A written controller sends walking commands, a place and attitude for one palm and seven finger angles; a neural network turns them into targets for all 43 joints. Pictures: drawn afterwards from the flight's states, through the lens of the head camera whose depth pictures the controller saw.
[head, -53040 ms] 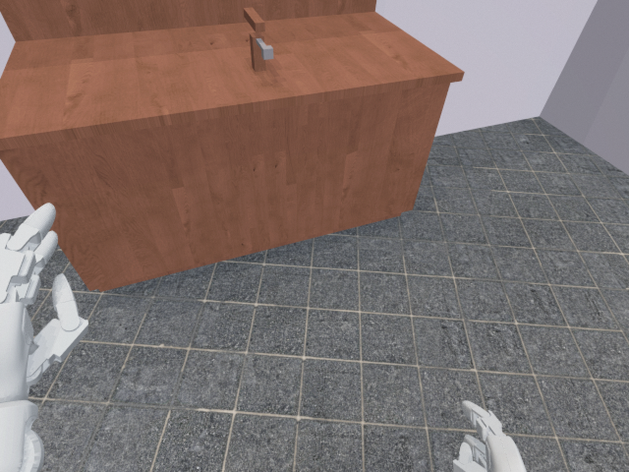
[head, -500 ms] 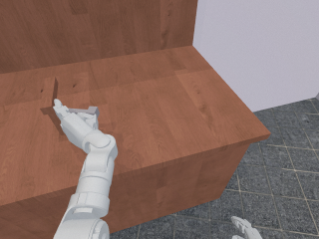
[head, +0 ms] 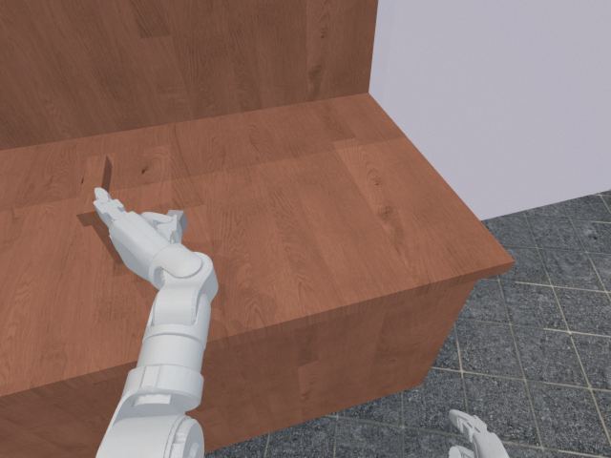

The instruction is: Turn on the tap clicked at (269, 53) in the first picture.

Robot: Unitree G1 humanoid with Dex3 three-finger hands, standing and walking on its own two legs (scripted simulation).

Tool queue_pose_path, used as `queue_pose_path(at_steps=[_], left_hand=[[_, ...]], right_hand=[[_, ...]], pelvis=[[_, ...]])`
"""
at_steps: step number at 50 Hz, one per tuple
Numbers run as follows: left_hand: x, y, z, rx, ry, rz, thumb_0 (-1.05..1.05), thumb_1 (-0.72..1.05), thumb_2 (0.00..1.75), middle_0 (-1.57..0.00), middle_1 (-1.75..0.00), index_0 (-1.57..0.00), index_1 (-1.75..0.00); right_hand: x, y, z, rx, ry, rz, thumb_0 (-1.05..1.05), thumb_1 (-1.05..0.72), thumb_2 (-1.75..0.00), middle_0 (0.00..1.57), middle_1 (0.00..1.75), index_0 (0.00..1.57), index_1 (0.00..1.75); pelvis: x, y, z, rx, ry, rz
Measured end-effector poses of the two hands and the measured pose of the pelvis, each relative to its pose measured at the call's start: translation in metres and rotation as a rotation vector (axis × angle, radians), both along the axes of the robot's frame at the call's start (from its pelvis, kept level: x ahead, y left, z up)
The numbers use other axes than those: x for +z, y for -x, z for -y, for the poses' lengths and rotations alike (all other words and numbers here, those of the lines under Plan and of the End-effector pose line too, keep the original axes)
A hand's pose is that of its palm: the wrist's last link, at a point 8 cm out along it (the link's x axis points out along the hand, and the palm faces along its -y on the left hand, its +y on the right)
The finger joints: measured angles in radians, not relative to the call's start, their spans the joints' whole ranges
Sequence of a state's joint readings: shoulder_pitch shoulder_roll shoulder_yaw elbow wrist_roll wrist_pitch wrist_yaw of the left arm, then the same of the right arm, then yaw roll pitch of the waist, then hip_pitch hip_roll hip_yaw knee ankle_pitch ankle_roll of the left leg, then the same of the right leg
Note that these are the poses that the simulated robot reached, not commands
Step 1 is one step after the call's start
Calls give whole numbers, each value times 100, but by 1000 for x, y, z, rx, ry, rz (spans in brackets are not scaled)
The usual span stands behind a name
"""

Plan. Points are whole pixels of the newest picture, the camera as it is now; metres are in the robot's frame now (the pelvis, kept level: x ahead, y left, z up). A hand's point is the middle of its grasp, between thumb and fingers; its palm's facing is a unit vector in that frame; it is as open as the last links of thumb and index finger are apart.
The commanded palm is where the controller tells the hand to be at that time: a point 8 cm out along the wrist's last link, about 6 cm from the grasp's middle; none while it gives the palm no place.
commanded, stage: lift the hand up off the lever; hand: left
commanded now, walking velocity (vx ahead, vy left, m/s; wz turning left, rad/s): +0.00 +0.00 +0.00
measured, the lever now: (175, 222) +0.43 +0.23 +0.07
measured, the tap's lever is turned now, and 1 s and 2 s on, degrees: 67 67 67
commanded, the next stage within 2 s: draw the hand back beside the body in 1.02 s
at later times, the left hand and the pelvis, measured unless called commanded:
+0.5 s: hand (168, 223) +0.38 +0.21 +0.13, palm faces +0.80 -0.60 -0.06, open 7.8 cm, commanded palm +0.32 +0.22 +0.14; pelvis +0.01 +0.01 +0.01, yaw +0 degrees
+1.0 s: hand (163, 224) +0.37 +0.21 +0.14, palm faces +0.79 -0.61 -0.05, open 7.8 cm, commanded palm +0.31 +0.22 +0.15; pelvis +0.00 +0.01 +0.01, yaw -1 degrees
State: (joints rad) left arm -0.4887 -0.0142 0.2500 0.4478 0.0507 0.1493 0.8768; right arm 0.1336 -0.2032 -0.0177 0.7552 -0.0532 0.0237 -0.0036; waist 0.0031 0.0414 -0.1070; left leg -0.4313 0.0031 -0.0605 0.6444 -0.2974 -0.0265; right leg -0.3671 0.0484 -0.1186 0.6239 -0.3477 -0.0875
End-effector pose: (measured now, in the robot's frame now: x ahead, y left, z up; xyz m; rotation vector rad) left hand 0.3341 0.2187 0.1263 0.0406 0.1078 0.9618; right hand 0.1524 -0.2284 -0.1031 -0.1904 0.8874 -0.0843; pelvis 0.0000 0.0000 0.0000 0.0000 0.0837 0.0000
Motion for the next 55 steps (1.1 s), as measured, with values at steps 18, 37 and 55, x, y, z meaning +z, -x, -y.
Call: queue_pose_path(at_steps=[18, 37, 55], left_hand=[[11, 13, -1, -27, 23, 16, 2, 90, 90, -15, -15, -15, -15], [15, 16, -4, -37, 49, 0, 2, 90, 90, -17, -16, -15, -15], [29, 25, -4, -42, 31, 28, 2, 90, 90, -18, -16, -15, -15]], right_hand=[[16, -34, -11, 33, -2, 77, 1, -91, -90, 20, 30, 20, 30], [20, -38, -24, 55, -21, 87, 1, -91, -90, 20, 30, 20, 30], [25, -35, -18, 46, -13, 111, 1, -91, -90, 20, 30, 20, 30]], pelvis=[[5, -7, -4, 1, -2, 39], [7, -6, -8, -5, 0, 56], [9, 1, -6, -5, 2, 80]])
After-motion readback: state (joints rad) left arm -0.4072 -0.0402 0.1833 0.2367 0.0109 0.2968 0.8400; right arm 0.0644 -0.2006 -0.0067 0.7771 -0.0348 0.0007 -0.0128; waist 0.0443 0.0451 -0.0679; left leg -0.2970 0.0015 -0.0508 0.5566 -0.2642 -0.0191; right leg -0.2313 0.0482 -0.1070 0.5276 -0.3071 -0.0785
